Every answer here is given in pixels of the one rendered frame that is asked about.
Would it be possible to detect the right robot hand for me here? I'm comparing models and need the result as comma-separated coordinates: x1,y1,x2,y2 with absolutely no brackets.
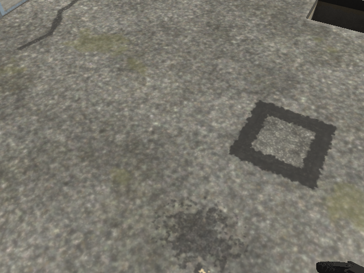
316,261,364,273

